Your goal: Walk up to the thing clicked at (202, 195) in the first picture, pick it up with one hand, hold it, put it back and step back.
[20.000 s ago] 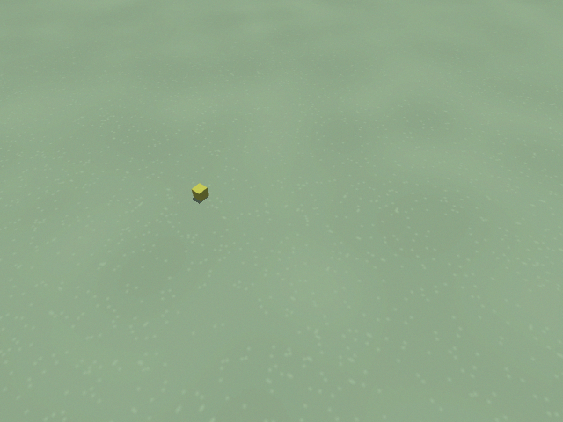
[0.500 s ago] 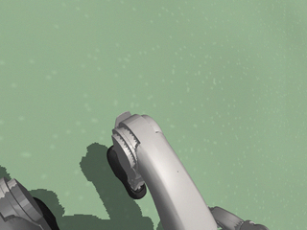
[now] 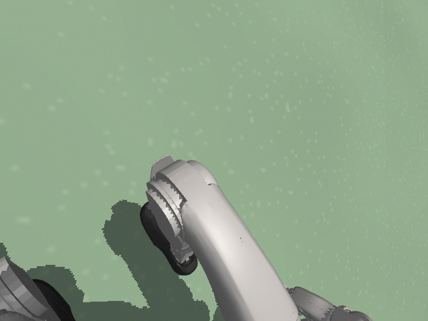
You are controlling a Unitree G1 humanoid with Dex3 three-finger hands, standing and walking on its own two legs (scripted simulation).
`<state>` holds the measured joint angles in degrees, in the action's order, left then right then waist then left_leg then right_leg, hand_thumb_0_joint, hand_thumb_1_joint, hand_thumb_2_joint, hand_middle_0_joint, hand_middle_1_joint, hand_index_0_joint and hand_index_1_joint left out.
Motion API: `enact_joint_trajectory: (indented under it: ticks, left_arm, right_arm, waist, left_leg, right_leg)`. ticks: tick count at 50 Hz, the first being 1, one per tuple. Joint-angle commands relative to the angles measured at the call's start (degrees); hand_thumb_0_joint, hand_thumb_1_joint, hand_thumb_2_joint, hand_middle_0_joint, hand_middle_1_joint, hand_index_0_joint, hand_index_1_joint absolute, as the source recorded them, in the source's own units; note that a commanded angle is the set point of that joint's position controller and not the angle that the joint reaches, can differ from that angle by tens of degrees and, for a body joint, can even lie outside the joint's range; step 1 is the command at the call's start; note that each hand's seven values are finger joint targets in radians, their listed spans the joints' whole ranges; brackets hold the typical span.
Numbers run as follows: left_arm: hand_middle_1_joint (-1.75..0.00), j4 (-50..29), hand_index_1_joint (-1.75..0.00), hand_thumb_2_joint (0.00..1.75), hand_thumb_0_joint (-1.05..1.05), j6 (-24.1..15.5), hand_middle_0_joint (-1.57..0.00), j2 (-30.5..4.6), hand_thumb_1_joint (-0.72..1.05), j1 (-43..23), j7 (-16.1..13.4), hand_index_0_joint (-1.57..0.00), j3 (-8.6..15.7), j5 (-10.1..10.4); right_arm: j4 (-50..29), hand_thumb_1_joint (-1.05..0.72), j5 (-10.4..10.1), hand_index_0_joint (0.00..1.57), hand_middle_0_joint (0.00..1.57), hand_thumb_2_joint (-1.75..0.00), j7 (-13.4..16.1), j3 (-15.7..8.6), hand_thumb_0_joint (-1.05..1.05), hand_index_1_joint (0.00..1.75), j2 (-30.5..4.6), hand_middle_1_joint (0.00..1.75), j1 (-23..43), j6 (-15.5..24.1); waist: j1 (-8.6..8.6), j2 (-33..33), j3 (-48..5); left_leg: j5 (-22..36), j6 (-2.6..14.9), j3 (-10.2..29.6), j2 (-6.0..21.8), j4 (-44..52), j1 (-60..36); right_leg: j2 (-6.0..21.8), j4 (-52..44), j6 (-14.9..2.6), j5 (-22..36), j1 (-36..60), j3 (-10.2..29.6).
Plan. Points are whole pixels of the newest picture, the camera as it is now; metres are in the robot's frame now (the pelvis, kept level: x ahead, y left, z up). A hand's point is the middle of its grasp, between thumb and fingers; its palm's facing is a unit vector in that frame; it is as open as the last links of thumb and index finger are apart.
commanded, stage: close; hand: left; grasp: from above
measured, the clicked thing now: out of the picture +0.45 +0.28 -0.30
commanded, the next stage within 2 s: settle in 0.94 s
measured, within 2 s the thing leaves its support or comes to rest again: leaves its support in 1.46 s
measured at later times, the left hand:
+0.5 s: hand out of the picture +0.46 +0.28 -0.27, palm faces -0.26 -0.34 -0.90, open 8.5 cm
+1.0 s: hand out of the picture +0.46 +0.29 -0.26, palm faces -0.26 -0.35 -0.90, open 8.3 cm
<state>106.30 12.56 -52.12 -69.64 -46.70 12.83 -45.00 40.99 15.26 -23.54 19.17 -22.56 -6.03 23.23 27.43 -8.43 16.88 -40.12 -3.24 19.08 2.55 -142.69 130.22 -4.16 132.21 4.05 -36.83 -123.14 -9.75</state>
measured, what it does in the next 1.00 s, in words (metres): stands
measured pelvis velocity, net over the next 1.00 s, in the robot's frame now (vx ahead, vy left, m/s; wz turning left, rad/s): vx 0.00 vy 0.00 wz -0.01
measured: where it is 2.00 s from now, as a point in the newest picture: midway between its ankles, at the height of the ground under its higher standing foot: (126, 288)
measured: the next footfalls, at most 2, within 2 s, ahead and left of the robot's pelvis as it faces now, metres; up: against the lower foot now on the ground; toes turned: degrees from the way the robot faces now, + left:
none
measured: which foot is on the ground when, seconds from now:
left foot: down 0.00-1.00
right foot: down 0.00-1.00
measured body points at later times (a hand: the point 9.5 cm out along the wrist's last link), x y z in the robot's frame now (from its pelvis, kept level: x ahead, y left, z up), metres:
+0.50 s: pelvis +0.00 +0.00 +0.00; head +0.30 +0.10 +0.31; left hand +0.47 +0.29 -0.21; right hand -0.01 -0.24 -0.03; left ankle +0.07 +0.14 -0.29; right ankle +0.12 -0.12 -0.29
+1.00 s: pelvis +0.00 +0.00 +0.01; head +0.30 +0.10 +0.31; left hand +0.47 +0.30 -0.21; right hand +0.00 -0.24 -0.03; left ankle +0.07 +0.14 -0.29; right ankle +0.12 -0.12 -0.29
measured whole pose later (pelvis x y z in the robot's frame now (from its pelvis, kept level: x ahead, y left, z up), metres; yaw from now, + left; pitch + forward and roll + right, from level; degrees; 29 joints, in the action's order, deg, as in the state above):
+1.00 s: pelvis +0.00 +0.00 +0.01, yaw -1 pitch +26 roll -15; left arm 106.4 13.7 -56.7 -71.1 -45.6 14.0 -45.7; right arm 38.8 14.9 -22.1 20.5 -23.3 -6.9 23.3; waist 28.8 -9.0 17.2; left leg -40.3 -2.8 19.3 2.9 -141.9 129.9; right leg -4.3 130.8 4.3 -36.6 -122.4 -10.1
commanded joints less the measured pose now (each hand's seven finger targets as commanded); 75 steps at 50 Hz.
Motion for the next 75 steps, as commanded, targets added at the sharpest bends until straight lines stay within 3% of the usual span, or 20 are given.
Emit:
enact_joint_trajectory:
  ticks: [1, 5, 14, 17, 20, 21, 23, 31, 48, 54, 59, 61, 62, 64, 69, 71, 72, 73, 75]
  left_arm:
    - [-0.72, -5.4, -0.7, 0.61, 0.0, -0.1, -0.7, -12.6, 0.27, -13.7, -3.5, -0.73, -1.3, -1.5]
    - [-0.69, -6.2, -0.66, 0.58, 0.0, -0.3, -0.76, -14.0, 0.35, -14.0, -3.9, -0.79, -1.3, -2.6]
    - [-0.67, -4.7, -0.64, 0.57, 0.0, -0.2, -0.87, -16.1, 0.49, -13.8, -4.3, -0.89, 0.8, -2.0]
    - [-0.69, -5.1, -0.66, 0.6, 0.0, 0.1, -0.89, -14.4, 0.51, -14.6, -3.5, -0.91, -0.6, -1.6]
    - [-0.67, -5.3, -0.64, 0.59, 0.0, 0.6, -0.92, -14.9, 0.55, -14.2, -3.1, -0.94, -0.4, -1.0]
    - [-0.67, -4.9, -0.65, 0.6, 0.0, 0.6, -0.93, -15.2, 0.56, -14.1, -3.0, -0.95, -0.5, -1.0]
    - [-0.67, -5.3, -0.64, 0.58, 0.0, 0.8, -0.91, -15.1, 0.54, -14.1, -2.8, -0.93, -0.9, -1.2]
    - [-0.61, -5.9, -0.59, 0.54, 0.0, 1.1, -0.97, -17.1, 0.62, -14.9, -2.6, -0.99, -0.8, -1.3]
    - [-0.57, -6.2, -0.56, 0.56, 0.0, 1.4, -1.07, -17.2, 0.73, -14.1, -2.1, -1.09, -0.9, -1.2]
    - [-0.64, -6.4, -0.61, 0.57, 0.0, 1.6, -1.13, -16.5, 0.77, -14.7, -1.5, -1.16, -1.2, -0.5]
    - [-0.67, -6.5, -0.64, 0.64, 0.0, 2.2, -1.2, -17.1, 0.88, -14.1, -0.6, -1.23, -1.1, -0.8]
    - [-0.66, -7.1, -0.62, 0.61, 0.0, 2.3, -1.23, -16.4, 0.92, -14.3, 0.1, -1.26, -1.6, -0.6]
    - [-0.65, -9.2, -0.62, 0.61, 0.0, 2.2, -1.22, -16.5, 0.9, -15.5, 0.3, -1.25, -2.2, -1.1]
    - [-0.65, -7.3, -0.62, 0.62, 0.0, 2.4, -1.22, -17.6, 0.91, -13.5, 0.5, -1.25, -1.0, -1.8]
    - [-0.61, -12.6, -0.58, 0.57, 0.0, 2.5, -1.21, -14.7, 0.89, -15.9, 1.5, -1.24, -1.9, -0.8]
    - [-0.59, -15.1, -0.55, 0.55, 0.0, 2.7, -1.19, -12.7, 0.87, -17.3, 1.5, -1.22, -2.5, -1.1]
    - [-0.58, -14.3, -0.54, 0.52, 0.0, 3.0, -1.18, -13.1, 0.87, -16.3, 1.6, -1.22, -1.7, -0.9]
    - [-0.59, -16.9, -0.55, 0.55, 0.0, 3.2, -1.19, -10.5, 0.86, -17.6, 2.4, -1.22, -3.3, -0.6]
    - [-0.61, -17.0, -0.57, 0.58, 0.0, 3.7, -1.18, -8.2, 0.86, -18.2, 3.2, -1.21, -3.8, -0.2]
  right_arm:
    - [3.2, -0.9, -0.6, 0.2, 0.2, -0.9, 0.3, -4.6, 0.0, 0.3, -19.9, 0.3, -13.4, -0.2]
    - [2.0, -0.9, -0.8, 0.2, 0.2, -0.9, 0.4, -4.6, 0.0, 0.3, -20.1, 0.3, -13.2, -0.4]
    - [1.7, -0.9, -0.7, 0.2, 0.2, -0.9, 0.6, -4.4, 0.0, 0.3, -20.5, 0.3, -13.2, 0.1]
    - [1.8, -0.9, -0.4, 0.2, 0.2, -0.9, 0.6, -4.5, 0.0, 0.3, -20.5, 0.3, -12.9, 0.5]
    - [1.2, -0.9, -0.9, 0.2, 0.2, -0.9, 0.7, -4.2, 0.0, 0.3, -20.4, 0.3, -12.9, 0.3]
    - [1.4, -0.9, -0.7, 0.2, 0.2, -0.9, 0.8, -4.2, 0.0, 0.3, -20.7, 0.3, -13.5, 0.2]
    - [1.1, -0.9, -0.5, 0.2, 0.2, -0.9, 0.8, -4.0, 0.0, 0.3, -20.7, 0.3, -14.1, 0.1]
    - [1.1, -0.89, -1.1, 0.2, 0.2, -0.9, 1.3, -3.6, 0.0, 0.3, -20.7, 0.3, -13.1, 0.1]
    - [0.0, -0.89, -0.9, 0.2, 0.2, -0.9, 1.8, -3.4, 0.0, 0.3, -20.8, 0.3, -13.3, -0.2]
    - [0.6, -0.91, -0.8, 0.2, 0.2, -0.9, 1.9, -3.5, 0.0, 0.3, -20.8, 0.3, -13.8, -0.2]
    - [0.0, -0.91, -1.3, 0.2, 0.2, -0.9, 2.0, -3.4, 0.0, 0.3, -20.7, 0.3, -13.3, -0.4]
    - [0.1, -0.91, -1.1, 0.2, 0.2, -0.9, 2.1, -3.7, 0.0, 0.3, -20.9, 0.3, -14.0, -0.5]
    - [-1.5, -0.91, -1.4, 0.2, 0.2, -0.9, 2.1, -3.8, 0.0, 0.3, -21.0, 0.3, -12.9, -0.5]
    - [0.7, -0.9, -1.6, 0.2, 0.2, -0.9, 2.1, -4.0, 0.0, 0.3, -20.5, 0.3, -14.7, -0.6]
    - [0.3, -0.91, -1.7, 0.2, 0.2, -0.9, 1.8, -5.3, 0.0, 0.3, -20.5, 0.3, -15.5, -0.6]
    - [0.0, -0.9, -2.2, 0.2, 0.2, -0.9, 1.5, -6.0, 0.0, 0.3, -19.7, 0.3, -15.8, -0.7]
    - [1.0, -0.9, -2.4, 0.2, 0.2, -0.9, 1.7, -6.6, 0.0, 0.3, -20.2, 0.3, -16.3, -0.8]
    - [-0.6, -0.9, -2.8, 0.2, 0.2, -0.9, 1.6, -6.7, 0.0, 0.3, -19.2, 0.3, -14.8, -0.8]
    - [0.6, -0.9, -3.0, 0.2, 0.2, -0.9, 1.7, -7.7, 0.0, 0.3, -18.7, 0.3, -16.3, -1.1]
  waist:
    - [4.99, 30.1, -36.9]
    - [5.3, 29.9, -36.5]
    - [5.6, 29.5, -36.1]
    - [6.37, 30.4, -34.7]
    - [5.71, 30.0, -35.7]
    - [6.42, 30.2, -36.0]
    - [6.28, 30.2, -36.4]
    - [5.91, 30.1, -35.6]
    - [5.91, 30.4, -36.1]
    - [6.38, 30.6, -35.1]
    - [5.11, 31.1, -36.1]
    - [5.79, 31.2, -36.9]
    - [5.2, 32.3, -37.7]
    - [4.51, 31.6, -37.4]
    - [4.32, 35.4, -40.9]
    - [3.54, 37.0, -43.6]
    - [2.82, 36.9, -44.4]
    - [2.48, 37.7, -44.5]
    - [2.24, 37.4, -46.6]
  left_leg:
    - [8.5, 2.86, -7.7, 1.9, 13.4, -25.5]
    - [7.6, 3.19, -7.6, 1.7, 13.4, -24.8]
    - [7.7, 3.07, -7.8, 2.0, 13.0, -24.7]
    - [7.8, 2.85, -7.3, 1.9, 13.2, -26.0]
    - [7.9, 2.93, -7.4, 2.1, 13.3, -25.4]
    - [8.1, 2.86, -7.4, 2.1, 13.5, -25.4]
    - [9.4, 2.93, -7.8, 2.0, 13.4, -25.4]
    - [7.9, 2.98, -7.1, 2.2, 13.6, -25.0]
    - [9.0, 2.92, -7.1, 2.5, 14.0, -25.8]
    - [9.0, 2.78, -7.2, 2.4, 14.4, -26.0]
    - [10.0, 2.79, -7.3, 2.7, 14.3, -26.0]
    - [10.3, 2.8, -7.9, 2.5, 14.7, -25.7]
    - [10.3, 2.91, -8.2, 2.5, 14.6, -25.7]
    - [10.4, 2.92, -8.1, 2.5, 14.7, -25.1]
    - [11.7, 2.32, -8.0, 2.8, 16.0, -29.6]
    - [13.4, 2.16, -7.9, 3.0, 16.4, -30.8]
    - [12.7, 2.05, -8.0, 2.9, 17.0, -31.0]
    - [12.4, 2.0, -8.1, 2.8, 16.9, -31.0]
    - [12.7, 1.95, -8.6, 2.7, 17.5, -30.8]
  right_leg:
    - [-1.0, -13.1, -4.05, 13.8, 22.6, -7.3]
    - [-0.9, -13.9, -4.02, 12.8, 22.5, -7.1]
    - [-0.9, -14.1, -3.71, 12.7, 22.8, -6.7]
    - [-0.5, -13.0, -3.68, 13.3, 20.9, -7.2]
    - [-0.7, -13.9, -3.65, 13.4, 21.6, -7.0]
    - [-0.9, -14.0, -3.55, 13.9, 23.0, -6.9]
    - [-0.9, -14.0, -3.49, 15.0, 24.1, -6.8]
    - [-0.7, -13.9, -3.51, 13.7, 22.6, -7.1]
    - [-1.0, -14.5, -3.51, 14.7, 24.2, -7.3]
    - [-1.0, -14.1, -3.56, 14.7, 22.9, -7.3]
    - [-0.9, -14.2, -3.67, 15.4, 23.3, -7.2]
    - [-1.2, -14.3, -3.69, 15.6, 24.4, -7.0]
    - [-1.4, -14.8, -3.78, 15.5, 25.1, -6.7]
    - [-1.1, -14.7, -3.75, 15.3, 24.5, -6.8]
    - [-1.2, -14.3, -4.21, 16.5, 24.5, -6.8]
    - [-1.0, -14.3, -4.45, 17.7, 23.9, -6.8]
    - [-0.9, -14.5, -4.47, 17.3, 24.3, -7.0]
    - [-1.0, -14.4, -4.54, 16.9, 23.2, -6.7]
    - [-1.1, -14.6, -4.63, 17.2, 23.7, -6.6]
